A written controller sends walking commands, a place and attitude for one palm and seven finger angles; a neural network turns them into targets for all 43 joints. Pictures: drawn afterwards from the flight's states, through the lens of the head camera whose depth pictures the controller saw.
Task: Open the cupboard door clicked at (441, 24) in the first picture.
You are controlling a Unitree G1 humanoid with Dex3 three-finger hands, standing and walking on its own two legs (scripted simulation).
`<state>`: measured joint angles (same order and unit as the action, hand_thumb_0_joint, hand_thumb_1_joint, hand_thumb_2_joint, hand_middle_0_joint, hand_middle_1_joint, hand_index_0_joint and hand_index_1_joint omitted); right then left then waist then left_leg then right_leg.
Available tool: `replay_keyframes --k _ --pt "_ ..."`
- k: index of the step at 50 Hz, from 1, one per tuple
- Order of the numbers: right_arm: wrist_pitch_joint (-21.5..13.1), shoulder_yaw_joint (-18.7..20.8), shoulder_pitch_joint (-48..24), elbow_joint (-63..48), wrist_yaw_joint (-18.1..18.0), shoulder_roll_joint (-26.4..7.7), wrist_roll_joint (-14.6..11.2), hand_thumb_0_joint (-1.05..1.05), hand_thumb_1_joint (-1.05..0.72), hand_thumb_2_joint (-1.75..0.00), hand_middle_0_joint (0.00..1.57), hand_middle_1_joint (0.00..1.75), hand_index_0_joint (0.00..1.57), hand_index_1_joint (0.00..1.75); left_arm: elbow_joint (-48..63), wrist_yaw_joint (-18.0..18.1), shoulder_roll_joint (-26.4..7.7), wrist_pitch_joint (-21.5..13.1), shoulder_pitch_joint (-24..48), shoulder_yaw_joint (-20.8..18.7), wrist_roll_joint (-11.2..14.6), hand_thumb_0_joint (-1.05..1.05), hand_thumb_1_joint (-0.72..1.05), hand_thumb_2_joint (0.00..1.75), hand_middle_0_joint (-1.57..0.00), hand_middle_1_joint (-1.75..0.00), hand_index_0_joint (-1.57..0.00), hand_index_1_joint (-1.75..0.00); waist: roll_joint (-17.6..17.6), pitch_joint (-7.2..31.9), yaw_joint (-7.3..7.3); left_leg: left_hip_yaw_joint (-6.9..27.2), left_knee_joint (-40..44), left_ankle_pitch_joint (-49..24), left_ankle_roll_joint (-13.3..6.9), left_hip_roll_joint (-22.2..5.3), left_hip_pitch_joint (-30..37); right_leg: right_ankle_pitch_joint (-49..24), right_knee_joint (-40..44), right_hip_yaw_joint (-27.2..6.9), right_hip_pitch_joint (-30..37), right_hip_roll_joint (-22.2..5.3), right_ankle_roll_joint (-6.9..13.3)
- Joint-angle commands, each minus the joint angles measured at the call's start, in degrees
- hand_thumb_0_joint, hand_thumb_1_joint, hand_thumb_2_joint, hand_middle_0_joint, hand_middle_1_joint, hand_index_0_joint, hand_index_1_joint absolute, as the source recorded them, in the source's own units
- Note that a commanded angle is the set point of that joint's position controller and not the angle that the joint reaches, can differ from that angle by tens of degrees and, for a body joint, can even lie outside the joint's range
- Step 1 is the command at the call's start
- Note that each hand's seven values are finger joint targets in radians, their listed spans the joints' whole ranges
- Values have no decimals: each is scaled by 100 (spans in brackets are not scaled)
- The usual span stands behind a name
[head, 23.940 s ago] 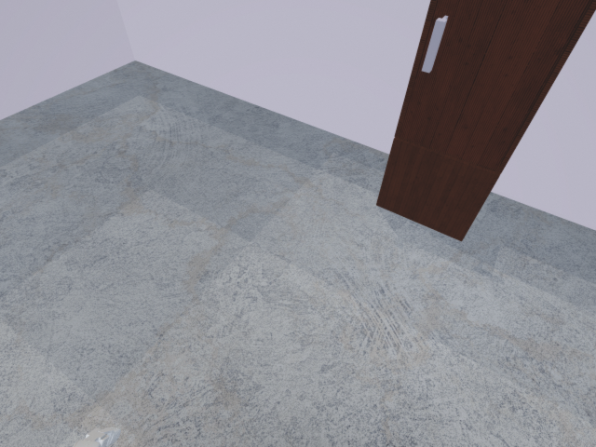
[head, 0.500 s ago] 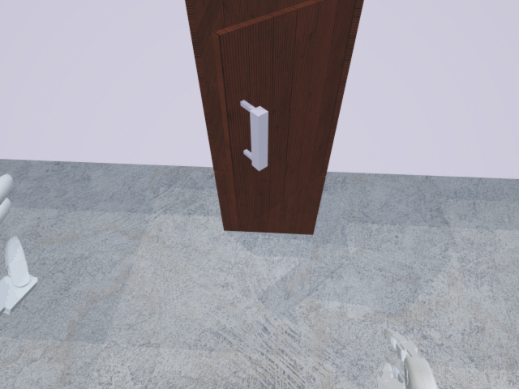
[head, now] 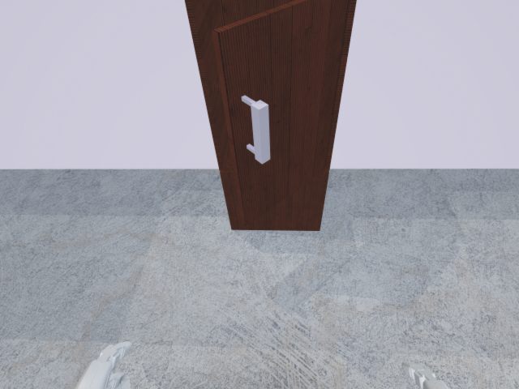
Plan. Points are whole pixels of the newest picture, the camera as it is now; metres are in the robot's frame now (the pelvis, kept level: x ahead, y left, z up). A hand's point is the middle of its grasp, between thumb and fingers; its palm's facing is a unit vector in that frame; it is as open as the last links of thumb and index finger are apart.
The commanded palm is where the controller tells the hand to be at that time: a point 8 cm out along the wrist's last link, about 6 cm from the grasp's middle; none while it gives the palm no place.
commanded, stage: let the arm hang, fingers relaxed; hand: left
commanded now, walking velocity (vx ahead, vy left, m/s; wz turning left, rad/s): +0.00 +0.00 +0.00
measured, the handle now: (254, 129) +0.65 +0.04 +0.04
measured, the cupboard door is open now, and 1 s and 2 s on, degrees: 44 44 44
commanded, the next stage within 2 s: look to check the result in 0.88 s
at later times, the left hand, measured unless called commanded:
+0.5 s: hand out of the picture +0.00 +0.22 -0.15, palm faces +0.02 -0.95 -0.30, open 7.3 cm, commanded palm none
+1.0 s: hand out of the picture +0.10 +0.22 -0.14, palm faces -0.01 -0.95 -0.31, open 7.4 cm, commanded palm none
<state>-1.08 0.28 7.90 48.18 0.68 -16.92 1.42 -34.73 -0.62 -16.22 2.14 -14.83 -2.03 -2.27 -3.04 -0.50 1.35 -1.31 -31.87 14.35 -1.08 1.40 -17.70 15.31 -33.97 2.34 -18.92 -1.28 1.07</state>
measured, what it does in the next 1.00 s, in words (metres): stands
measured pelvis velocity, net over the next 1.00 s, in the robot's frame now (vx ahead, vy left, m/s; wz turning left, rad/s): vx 0.02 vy -0.01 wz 0.01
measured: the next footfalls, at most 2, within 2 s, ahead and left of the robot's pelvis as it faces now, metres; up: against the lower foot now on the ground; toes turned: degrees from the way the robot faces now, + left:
none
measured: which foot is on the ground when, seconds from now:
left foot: down 0.00-1.00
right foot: down 0.00-1.00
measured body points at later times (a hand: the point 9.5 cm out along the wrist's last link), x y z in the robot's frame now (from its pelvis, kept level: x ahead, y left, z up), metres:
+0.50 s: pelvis -0.01 -0.01 +0.01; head +0.01 -0.02 +0.46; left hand +0.00 +0.27 -0.13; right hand -0.02 -0.24 -0.15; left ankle +0.03 +0.11 -0.73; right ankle +0.03 -0.11 -0.73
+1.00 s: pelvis +0.02 -0.01 +0.02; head +0.05 -0.02 +0.47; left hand +0.10 +0.27 -0.12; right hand +0.09 -0.28 -0.13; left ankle +0.03 +0.11 -0.73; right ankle +0.03 -0.11 -0.73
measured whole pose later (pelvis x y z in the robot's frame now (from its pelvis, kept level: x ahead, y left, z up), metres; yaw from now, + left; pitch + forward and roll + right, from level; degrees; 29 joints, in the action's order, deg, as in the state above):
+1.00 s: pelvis +0.02 -0.01 +0.02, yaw +0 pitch -1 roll +0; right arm -0.3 0.6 6.8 63.7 -0.6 -17.0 1.5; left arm -64.6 0.0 -15.7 -1.3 -5.2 -1.1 -0.9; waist -1.3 -4.0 0.5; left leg -0.2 -19.1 9.6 -0.2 0.5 -8.5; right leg 10.3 -20.4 3.3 -9.2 0.0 1.5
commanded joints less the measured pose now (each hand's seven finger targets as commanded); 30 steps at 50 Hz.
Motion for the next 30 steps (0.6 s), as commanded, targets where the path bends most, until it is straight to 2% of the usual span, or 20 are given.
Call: replay_keyframes --k 1,2,3,4,5,6,11,13,15,19,25,27,30 --pt "51 136 96 -45 -42 -594 26 0 -90 -90 20 30 20 30 -388 112 -901 -262 426 -100 87 0 90 90 -20 -30 -20 -30 411 98 25 504 497 -321 -101 -382 484 283 1320 -985 -82 -688 394" --pt "68 103 118 57 -50 -541 30 0 -90 -90 20 30 20 30 -640 119 -849 -256 402 -63 101 0 90 90 -20 -30 -20 -30 0 84 1 609 749 -260 -106 -458 403 405 1284 -919 58 -567 332" --pt "84 91 114 136 -61 -565 25 0 -90 -90 20 30 20 30 -875 133 -852 -259 297 -43 108 0 90 90 -20 -30 -20 -30 -217 106 -75 714 910 -175 -122 -536 292 411 1265 -838 280 -467 269" --pt "96 74 131 246 -69 -466 22 0 -90 -90 20 30 20 30 -1130 136 -766 -257 214 -24 118 0 90 90 -20 -30 -20 -30 -360 70 -108 708 1018 34 -112 -542 139 430 1311 -819 450 -461 247" --pt "113 63 203 361 -84 -399 16 0 -90 -90 20 30 20 30 -1363 141 -718 -261 139 -11 131 0 90 90 -20 -30 -20 -30 -294 60 -116 689 1071 223 -96 -522 106 517 1390 -837 525 -465 261" --pt "123 61 285 478 -100 -366 9 0 -90 -90 20 30 20 30 -1564 142 -680 -268 93 -5 143 0 90 90 -20 -30 -20 -30 -377 62 -115 647 1069 325 -76 -487 127 580 1474 -876 558 -482 282" --pt "154 113 739 933 -160 -271 1 0 -90 -90 20 30 20 30 -2247 156 -602 -300 11 -57 167 0 90 90 -20 -30 -20 -30 -272 83 -79 604 1038 422 -82 -495 285 776 1756 -856 553 -525 357" --pt "172 151 876 1034 -178 -326 -13 0 -90 -90 20 30 20 30 -2417 162 -613 -298 48 -71 162 0 90 90 -20 -30 -20 -30 52 -116 -61 633 1050 455 -91 -530 295 946 1835 -798 397 -506 362" --pt "171 163 971 1159 -189 -284 -1 0 -90 -90 20 30 20 30 -2545 166 -562 -281 83 -84 161 0 90 90 -20 -30 -20 -30 179 -341 -60 671 1131 538 -114 -552 209 1045 1857 -751 289 -496 363" --pt "159 194 1087 1287 -198 -295 8 0 -90 -90 20 30 20 30 -2704 178 -607 -277 103 -119 156 0 90 90 -20 -30 -20 -30 345 -335 -75 665 1180 547 -139 -563 194 1074 1847 -726 361 -498 358" --pt "117 215 928 1358 -191 -394 23 0 -90 -90 20 30 20 30 -2767 178 -698 -276 268 -161 146 0 90 90 -20 -30 -20 -30 199 -447 -128 812 1454 640 -161 -648 29 852 1680 -649 503 -454 326" --pt "106 234 828 1349 -184 -463 26 0 -90 -90 20 30 20 30 -2762 174 -749 -282 352 -166 142 0 90 90 -20 -30 -20 -30 274 -504 -138 843 1512 658 -162 -649 4 813 1672 -656 516 -453 323" --pt "75 229 721 1349 -174 -496 20 0 -90 -90 20 30 20 30 -2744 170 -801 -312 471 -173 142 0 90 90 -20 -30 -20 -30 273 -358 -140 823 1518 368 -152 -659 117 548 1652 -666 675 -476 310"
